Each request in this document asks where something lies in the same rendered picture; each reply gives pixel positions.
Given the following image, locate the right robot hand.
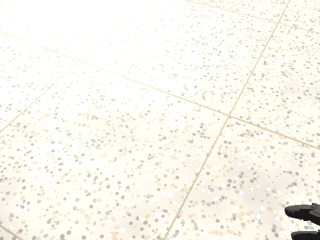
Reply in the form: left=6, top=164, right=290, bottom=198
left=284, top=203, right=320, bottom=240

